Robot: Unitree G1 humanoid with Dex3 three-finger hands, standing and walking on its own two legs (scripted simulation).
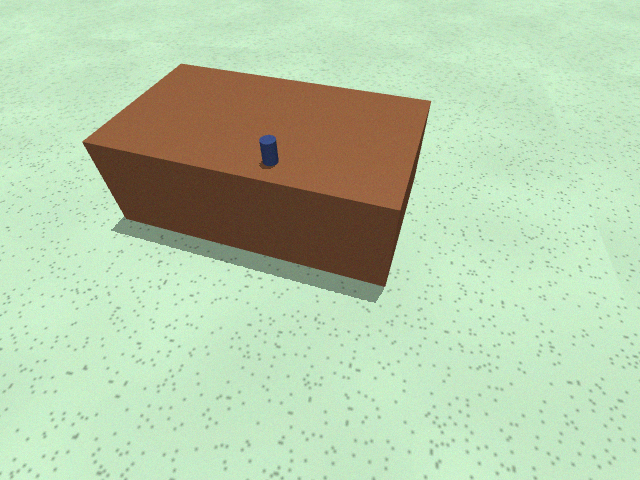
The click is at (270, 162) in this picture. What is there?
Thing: squat round
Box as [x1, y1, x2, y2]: [259, 135, 278, 165]
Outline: 264,135 259,139 263,163 266,165 273,165 278,161 275,137 272,135
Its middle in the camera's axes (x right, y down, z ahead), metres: -0.18 -0.30 +1.32
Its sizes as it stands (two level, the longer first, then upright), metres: 0.056 0.056 0.090
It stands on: a support 0.42 m high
